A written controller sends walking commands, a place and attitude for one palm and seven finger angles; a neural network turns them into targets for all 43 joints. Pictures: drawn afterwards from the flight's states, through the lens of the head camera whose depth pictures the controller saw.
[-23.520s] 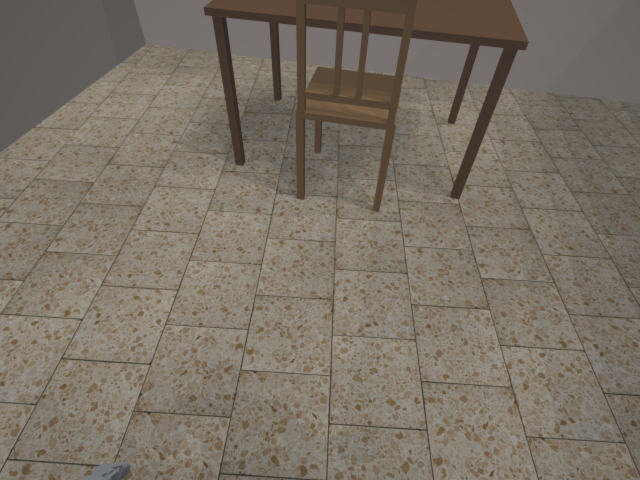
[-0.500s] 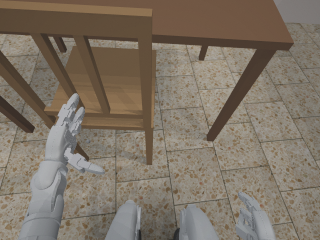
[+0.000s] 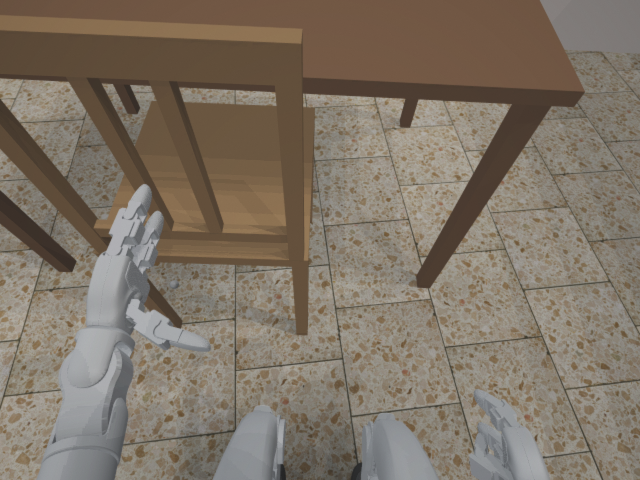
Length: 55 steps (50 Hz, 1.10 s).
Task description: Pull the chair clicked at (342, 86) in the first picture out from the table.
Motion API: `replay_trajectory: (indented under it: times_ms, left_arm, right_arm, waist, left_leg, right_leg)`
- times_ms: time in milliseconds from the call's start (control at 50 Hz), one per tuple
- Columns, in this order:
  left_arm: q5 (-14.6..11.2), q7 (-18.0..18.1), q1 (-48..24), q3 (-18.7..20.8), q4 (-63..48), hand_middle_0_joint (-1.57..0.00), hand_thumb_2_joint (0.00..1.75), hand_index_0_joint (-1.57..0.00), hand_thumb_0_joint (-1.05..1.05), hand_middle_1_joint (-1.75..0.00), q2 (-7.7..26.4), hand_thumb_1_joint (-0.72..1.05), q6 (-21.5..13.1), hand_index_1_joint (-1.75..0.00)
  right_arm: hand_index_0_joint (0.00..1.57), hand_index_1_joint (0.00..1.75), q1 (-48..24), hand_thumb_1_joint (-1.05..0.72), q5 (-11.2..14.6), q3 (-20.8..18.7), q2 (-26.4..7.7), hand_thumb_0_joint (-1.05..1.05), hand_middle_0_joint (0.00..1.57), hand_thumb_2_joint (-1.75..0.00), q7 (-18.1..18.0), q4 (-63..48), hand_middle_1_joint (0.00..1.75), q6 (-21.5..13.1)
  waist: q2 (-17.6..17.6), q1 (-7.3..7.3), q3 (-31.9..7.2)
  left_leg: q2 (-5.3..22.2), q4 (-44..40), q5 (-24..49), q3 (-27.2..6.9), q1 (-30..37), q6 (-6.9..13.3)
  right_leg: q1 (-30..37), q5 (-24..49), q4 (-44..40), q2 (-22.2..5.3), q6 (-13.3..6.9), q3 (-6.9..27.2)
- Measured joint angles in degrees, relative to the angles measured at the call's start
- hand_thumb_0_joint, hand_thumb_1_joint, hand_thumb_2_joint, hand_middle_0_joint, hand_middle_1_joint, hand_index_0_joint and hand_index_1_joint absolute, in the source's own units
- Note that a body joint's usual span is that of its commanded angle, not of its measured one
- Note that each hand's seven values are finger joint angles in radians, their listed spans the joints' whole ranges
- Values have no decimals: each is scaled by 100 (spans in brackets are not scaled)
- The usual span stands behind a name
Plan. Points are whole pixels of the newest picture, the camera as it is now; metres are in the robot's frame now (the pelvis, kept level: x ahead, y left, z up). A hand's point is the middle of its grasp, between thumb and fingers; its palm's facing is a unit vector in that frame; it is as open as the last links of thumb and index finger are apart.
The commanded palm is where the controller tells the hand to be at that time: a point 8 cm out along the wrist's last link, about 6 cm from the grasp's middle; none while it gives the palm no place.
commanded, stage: aim the fingers beside a spindle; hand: left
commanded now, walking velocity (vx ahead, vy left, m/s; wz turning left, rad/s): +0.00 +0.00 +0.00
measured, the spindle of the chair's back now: (133, 166) +0.50 +0.29 +0.05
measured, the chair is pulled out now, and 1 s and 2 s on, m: -0.02 -0.02 -0.02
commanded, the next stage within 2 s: push the fingers through the gap in 0.42 s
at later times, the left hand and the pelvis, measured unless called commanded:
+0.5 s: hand (179, 291) +0.33 +0.19 +0.02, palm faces -0.01 -1.00 -0.02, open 16.9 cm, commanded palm +0.31 +0.24 +0.04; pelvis +0.00 -0.01 +0.00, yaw +0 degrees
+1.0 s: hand (189, 252) +0.38 +0.18 +0.03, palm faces +0.00 -1.00 -0.02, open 16.9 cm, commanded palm +0.35 +0.24 +0.03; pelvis +0.00 +0.00 +0.00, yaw +0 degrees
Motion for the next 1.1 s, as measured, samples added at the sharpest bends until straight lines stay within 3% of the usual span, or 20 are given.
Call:
replay_trajectory:
  times_ms: [160,240,320,420,520,600,660,740,840,960,1100]
  left_arm:
    - [-122,-315,-172,-154,455,-6,30,-6,-1,-8,-26,-50,199,-8]
    - [4,-204,-256,-196,232,-6,30,-6,-2,-8,-84,-50,70,-8]
    - [44,-78,-425,11,236,-6,30,-6,-2,-8,10,-50,-51,-8]
    - [-97,-230,-503,228,704,-6,30,-6,-1,-8,175,-50,212,-8]
    - [-224,-405,-135,18,454,-6,30,-6,-1,-8,51,-50,293,-8]
    - [-123,-305,-51,-134,187,-6,30,-6,-2,-8,-99,-50,-44,-8]
    - [-3,-185,-404,-14,481,-6,30,-6,-1,-8,-42,-50,-190,-8]
    - [52,-143,-903,182,906,-6,30,-6,-1,-8,155,-50,1,-8]
    - [-26,-243,-1020,88,832,-6,30,-6,-2,-8,170,-50,268,-8]
    - [28,-157,-1174,101,1084,-6,30,-6,-1,-8,54,-50,173,-8]
    - [148,-40,-1433,254,1513,-6,30,-6,-1,-8,158,-50,51,-8]
  right_arm:
    - [21,30,-13,-90,59,11,-92,1,20,-90,-90,41,30,-78]
    - [21,30,-102,-90,6,-23,-82,1,20,-90,-120,70,30,-147]
    - [21,30,-128,-90,-13,-20,-41,1,20,-90,-94,80,30,-102]
    - [21,30,-22,-90,53,26,-47,1,20,-90,-49,23,30,7]
    - [21,30,87,-90,77,-10,-78,1,20,-90,-68,-15,30,-31]
    - [21,30,51,-90,26,-22,-77,1,20,-90,-102,101,30,-109]
    - [21,30,-46,-90,2,10,-66,1,20,-90,-112,181,30,-118]
    - [21,30,-137,-90,18,28,-52,1,20,-90,-121,133,30,-94]
    - [21,30,-58,-90,41,-2,-59,1,20,-90,-109,92,30,-89]
    - [21,30,79,-90,19,27,-46,1,20,-90,-75,185,30,-6]
    - [21,30,140,-90,-2,17,-39,1,20,-90,-33,181,30,84]
  waist:
    - [6,35,29]
    - [-29,-9,96]
    - [-49,-41,66]
    - [-1,-35,-26]
    - [33,6,24]
    - [-6,29,33]
    - [-60,-3,5]
    - [-68,-71,57]
    - [7,-73,79]
    - [-1,-96,-35]
    - [-45,-160,9]
  left_leg:
    - [-28,74,12,-94,-102,-30]
    - [-4,126,8,-92,-169,-48]
    - [15,102,12,-52,-156,-57]
    - [12,42,18,-37,-117,-59]
    - [2,21,11,-50,-56,-47]
    - [-4,27,7,-51,-33,-41]
    - [-5,108,2,-64,-147,-45]
    - [-2,210,3,-95,-308,-48]
    - [-2,130,36,-76,-290,-25]
    - [-9,2,46,0,-174,9]
    - [2,49,32,9,-239,12]
  right_leg:
    - [-60,-24,65,-24,-35,-91]
    - [-138,-17,118,-1,-51,-87]
    - [-161,-10,126,17,-61,-46]
    - [-135,-13,87,17,-63,-30]
    - [-57,-16,46,10,-51,-41]
    - [-29,-17,44,6,-40,-41]
    - [-139,-28,126,3,-46,-53]
    - [-282,-23,207,6,-56,-83]
    - [-256,34,97,10,-25,-62]
    - [-174,50,-3,4,12,14]
    - [-244,45,40,16,12,25]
